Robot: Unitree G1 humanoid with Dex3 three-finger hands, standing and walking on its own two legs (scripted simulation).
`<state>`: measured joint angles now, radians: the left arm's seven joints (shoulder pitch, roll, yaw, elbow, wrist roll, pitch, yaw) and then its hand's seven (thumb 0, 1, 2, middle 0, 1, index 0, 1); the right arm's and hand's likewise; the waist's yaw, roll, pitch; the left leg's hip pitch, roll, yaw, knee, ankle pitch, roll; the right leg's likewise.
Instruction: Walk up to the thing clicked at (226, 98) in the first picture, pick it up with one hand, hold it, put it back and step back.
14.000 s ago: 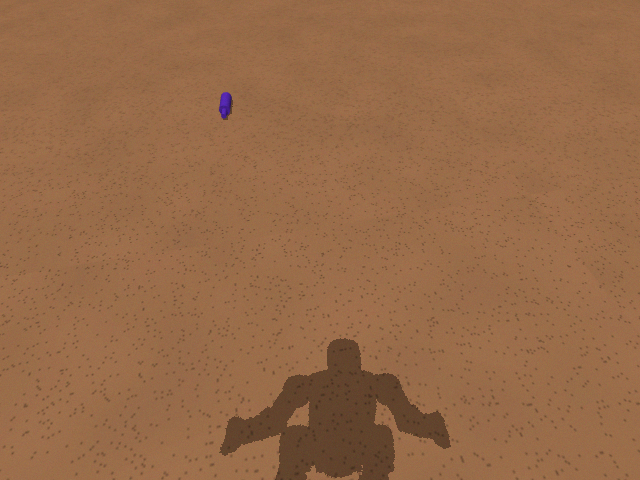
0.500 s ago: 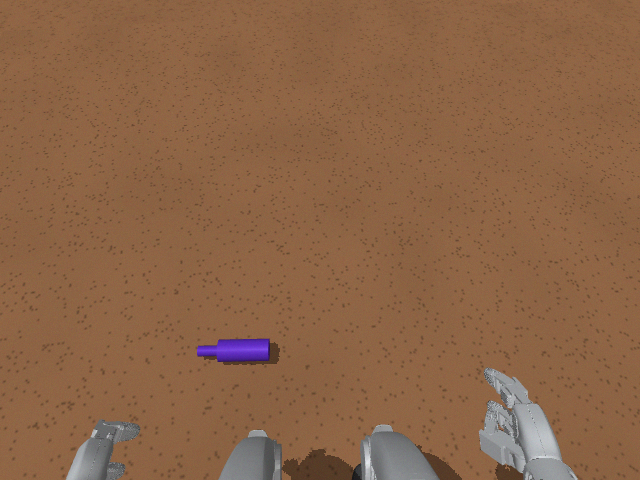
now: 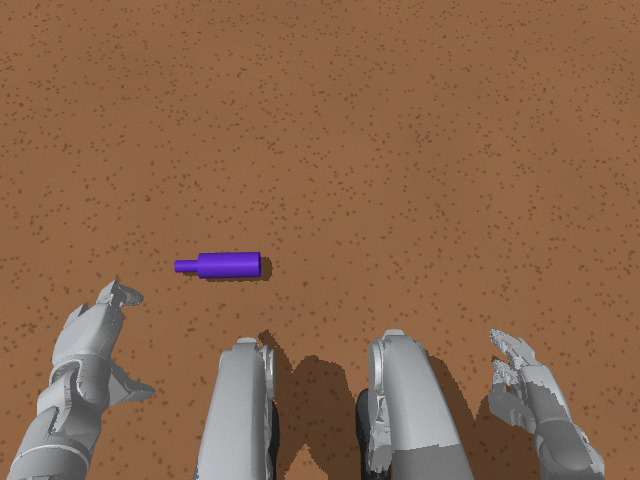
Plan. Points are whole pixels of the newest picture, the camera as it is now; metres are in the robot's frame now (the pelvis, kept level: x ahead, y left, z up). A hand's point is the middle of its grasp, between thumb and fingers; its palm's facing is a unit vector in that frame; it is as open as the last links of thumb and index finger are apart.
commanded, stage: rise first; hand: left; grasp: from above
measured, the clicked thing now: (218, 265) +0.49 +0.22 -0.50
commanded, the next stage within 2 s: none
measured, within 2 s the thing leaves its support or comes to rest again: neither
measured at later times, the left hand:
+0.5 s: hand (164, 295) +0.38 +0.27 -0.29, palm faces -0.49 -0.12 -0.86, open 13.9 cm
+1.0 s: hand (179, 277) +0.42 +0.27 -0.35, palm faces -0.47 +0.01 -0.88, open 13.9 cm
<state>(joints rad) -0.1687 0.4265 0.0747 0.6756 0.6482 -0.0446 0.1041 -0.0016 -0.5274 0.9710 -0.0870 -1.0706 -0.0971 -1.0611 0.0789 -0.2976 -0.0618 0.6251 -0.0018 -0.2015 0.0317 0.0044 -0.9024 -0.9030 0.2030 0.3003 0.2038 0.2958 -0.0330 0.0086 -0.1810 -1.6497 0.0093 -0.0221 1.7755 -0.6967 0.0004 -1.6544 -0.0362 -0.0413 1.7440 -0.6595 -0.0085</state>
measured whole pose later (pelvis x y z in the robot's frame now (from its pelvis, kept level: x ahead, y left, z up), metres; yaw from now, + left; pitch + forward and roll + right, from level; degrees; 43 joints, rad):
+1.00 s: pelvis -0.04 +0.01 -0.18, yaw -4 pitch +36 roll -7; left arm -0.91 0.71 0.09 1.40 1.31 -0.28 0.41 0.00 -0.48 0.97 -0.10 -0.98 -0.12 -0.96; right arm 0.14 -0.26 0.00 0.75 -0.14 -0.06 0.13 0.00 -0.91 -0.90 0.20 0.30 0.20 0.30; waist -0.21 -0.01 -0.07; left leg -2.26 0.00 -0.08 2.34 -0.70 0.02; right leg -2.23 -0.04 -0.08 2.25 -0.64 0.00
